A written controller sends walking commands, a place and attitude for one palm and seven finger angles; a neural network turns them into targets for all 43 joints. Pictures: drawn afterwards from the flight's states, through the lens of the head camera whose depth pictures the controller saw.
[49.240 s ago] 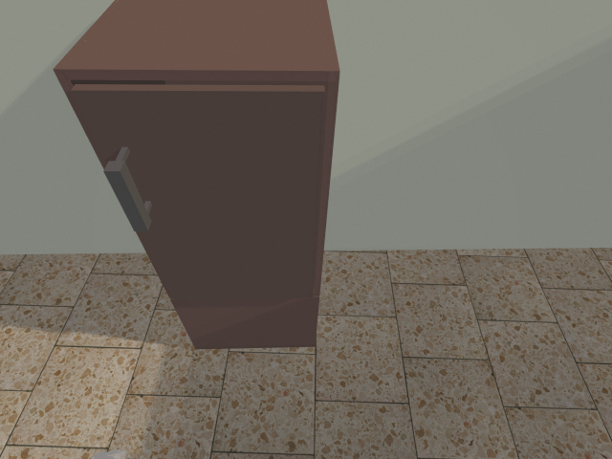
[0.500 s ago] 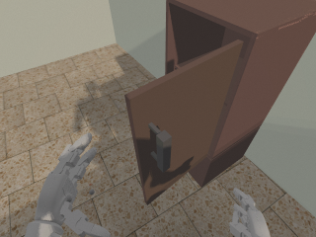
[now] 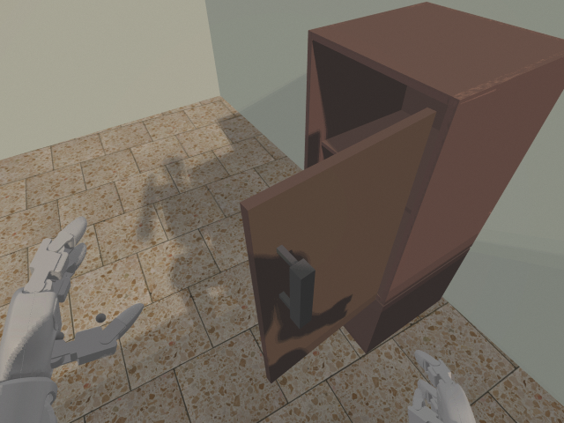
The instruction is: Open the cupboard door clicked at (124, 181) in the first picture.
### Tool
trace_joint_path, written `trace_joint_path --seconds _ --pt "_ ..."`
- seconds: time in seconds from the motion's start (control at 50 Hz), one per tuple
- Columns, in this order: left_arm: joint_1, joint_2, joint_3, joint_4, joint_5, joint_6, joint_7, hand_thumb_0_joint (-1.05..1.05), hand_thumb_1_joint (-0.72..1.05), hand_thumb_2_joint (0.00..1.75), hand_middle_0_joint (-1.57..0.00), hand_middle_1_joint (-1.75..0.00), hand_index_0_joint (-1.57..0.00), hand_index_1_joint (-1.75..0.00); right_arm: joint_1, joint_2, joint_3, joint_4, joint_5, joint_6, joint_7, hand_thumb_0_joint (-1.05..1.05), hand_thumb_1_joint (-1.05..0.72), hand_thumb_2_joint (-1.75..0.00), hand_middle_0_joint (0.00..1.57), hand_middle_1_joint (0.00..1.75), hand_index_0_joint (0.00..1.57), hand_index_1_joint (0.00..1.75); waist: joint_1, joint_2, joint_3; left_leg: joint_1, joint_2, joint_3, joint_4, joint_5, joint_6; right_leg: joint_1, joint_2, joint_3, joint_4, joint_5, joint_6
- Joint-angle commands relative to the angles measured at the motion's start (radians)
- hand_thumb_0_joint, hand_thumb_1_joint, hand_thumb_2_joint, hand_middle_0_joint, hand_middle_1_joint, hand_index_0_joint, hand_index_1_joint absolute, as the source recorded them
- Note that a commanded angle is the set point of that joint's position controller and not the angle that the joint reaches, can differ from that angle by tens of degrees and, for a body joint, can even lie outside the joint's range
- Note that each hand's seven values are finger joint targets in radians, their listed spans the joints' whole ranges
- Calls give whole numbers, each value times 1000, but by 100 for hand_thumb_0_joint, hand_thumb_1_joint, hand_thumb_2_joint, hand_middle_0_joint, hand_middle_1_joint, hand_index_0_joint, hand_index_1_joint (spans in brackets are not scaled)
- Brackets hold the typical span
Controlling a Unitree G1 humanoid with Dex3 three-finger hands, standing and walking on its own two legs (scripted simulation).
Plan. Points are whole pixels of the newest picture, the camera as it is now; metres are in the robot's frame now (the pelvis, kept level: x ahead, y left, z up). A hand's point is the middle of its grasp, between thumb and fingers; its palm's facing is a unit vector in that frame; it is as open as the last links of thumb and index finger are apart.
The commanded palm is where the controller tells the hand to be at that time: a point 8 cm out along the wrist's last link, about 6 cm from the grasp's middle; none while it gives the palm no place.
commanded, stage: draw the hand back to the body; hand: left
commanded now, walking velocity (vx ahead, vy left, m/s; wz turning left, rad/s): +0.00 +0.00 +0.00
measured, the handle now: (292, 286) +0.32 +0.03 +0.03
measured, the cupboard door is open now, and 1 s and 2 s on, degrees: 95 95 95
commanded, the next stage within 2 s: step back with the hand held close in 0.58 s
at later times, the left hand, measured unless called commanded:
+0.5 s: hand (73, 306) +0.18 +0.25 +0.16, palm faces +0.44 -0.81 -0.39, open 7.5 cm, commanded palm +0.13 +0.29 +0.17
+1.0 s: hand (71, 316) +0.17 +0.25 +0.16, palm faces +0.35 -0.79 -0.50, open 7.4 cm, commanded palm +0.11 +0.29 +0.18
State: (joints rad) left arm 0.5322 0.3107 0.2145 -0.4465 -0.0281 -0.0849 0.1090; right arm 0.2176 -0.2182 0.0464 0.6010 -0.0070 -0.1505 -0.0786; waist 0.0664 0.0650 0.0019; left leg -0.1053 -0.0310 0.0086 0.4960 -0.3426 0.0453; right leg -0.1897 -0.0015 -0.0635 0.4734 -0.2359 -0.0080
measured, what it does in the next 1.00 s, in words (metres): stands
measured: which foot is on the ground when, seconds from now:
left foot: down 0.00-1.00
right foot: down 0.00-1.00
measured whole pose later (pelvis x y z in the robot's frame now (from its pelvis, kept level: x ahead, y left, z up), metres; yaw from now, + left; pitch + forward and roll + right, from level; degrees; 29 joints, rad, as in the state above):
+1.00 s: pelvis -0.03 +0.00 +0.00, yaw -1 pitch +0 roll +0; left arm 0.55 0.39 0.39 -0.45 -0.03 -0.18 0.11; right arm 0.17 -0.25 -0.02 0.59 0.00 -0.05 -0.08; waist 0.01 0.03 0.03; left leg -0.20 -0.03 0.03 0.47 -0.27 0.04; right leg -0.29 0.00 -0.04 0.43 -0.15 -0.01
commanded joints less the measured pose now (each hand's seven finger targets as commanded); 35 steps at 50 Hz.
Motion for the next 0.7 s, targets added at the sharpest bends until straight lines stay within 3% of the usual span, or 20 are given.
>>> trace_joint_path --seconds 0.0,0.18,0.22,0.26,0.34,0.38,0.44,0.46,0.52,0.66,0.68 --pt "-83 161 147 -197 -8 -67 21 0 58 76 -19 -30 -19 -30 -125 -109 -45 -152 -1 -48 -3 0 -90 -90 20 30 20 30 3 -12 -50 -75 57 -33 -123 368 -49 151 -9 32 -70 190 -22" --pt "-160 226 257 -170 -23 -76 27 0 90 90 -20 -30 -20 -30 -143 -109 -54 -126 0 -27 -3 0 -90 -90 20 30 20 30 10 12 -53 -42 53 -23 -146 365 -43 183 -10 44 -106 210 -24" --pt "-146 179 213 -141 -24 -71 18 0 90 90 -20 -30 -20 -30 -145 -111 -56 -124 2 -23 2 0 -90 -90 20 30 20 30 4 3 -23 -41 55 -22 -152 350 -40 164 -8 42 -116 191 -21" --pt "-149 173 197 -148 -23 -73 16 0 90 90 -20 -30 -20 -30 -149 -116 -59 -124 3 -22 4 0 -90 -90 20 30 20 30 3 21 -29 -36 56 -24 -156 356 -39 168 -11 43 -115 193 -21" --pt "-150 217 233 -165 -20 -77 21 0 90 90 -20 -30 -20 -30 -151 -122 -63 -123 1 -23 3 0 -90 -90 20 30 20 30 12 0 -54 -36 54 -26 -156 352 -39 191 -8 44 -113 200 -24" --pt "-145 210 232 -165 -22 -77 22 0 90 90 -20 -30 -20 -30 -155 -113 -62 -124 1 -24 1 0 -90 -90 20 30 20 30 12 -13 -55 -33 53 -22 -157 339 -35 186 -9 49 -115 199 -21" --pt "-158 226 244 -163 -20 -77 22 0 90 90 -20 -30 -20 -30 -161 -115 -62 -120 3 -23 -1 0 -90 -90 20 30 20 30 11 13 -32 -41 51 -21 -157 309 -35 179 -8 56 -128 178 -25" --pt "-174 212 230 -174 -21 -79 22 0 90 90 -20 -30 -20 -30 -161 -111 -59 -120 3 -24 0 0 -90 -90 20 30 20 30 8 32 -30 -39 50 -24 -163 297 -37 174 -9 56 -129 163 -25" --pt "-159 207 229 -162 -21 -83 23 0 90 90 -20 -30 -20 -30 -158 -109 -62 -118 4 -30 -1 0 -90 -90 20 30 20 30 9 -7 -32 -32 51 -22 -163 286 -32 169 -7 55 -133 151 -22" --pt "-154 198 223 -136 -25 -85 21 0 90 90 -20 -30 -20 -30 -164 -108 -62 -111 1 -34 -1 0 -90 -90 20 30 20 30 9 -10 -13 -40 49 -20 -166 248 -27 163 -11 63 -148 123 -22" --pt "-242 239 250 -153 -25 -88 28 0 90 90 -20 -30 -20 -30 -170 -112 -60 -106 4 -32 -3 0 -90 -90 20 30 20 30 4 -11 -17 -41 47 -23 -167 228 -25 160 -11 70 -154 103 -23"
